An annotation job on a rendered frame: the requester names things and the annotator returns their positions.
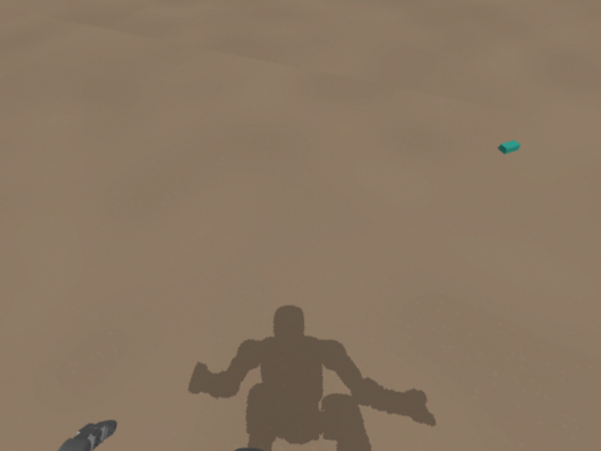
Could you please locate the left robot hand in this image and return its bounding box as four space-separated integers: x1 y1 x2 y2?
58 420 117 451

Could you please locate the small box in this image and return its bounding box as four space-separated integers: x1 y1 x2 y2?
499 140 520 154

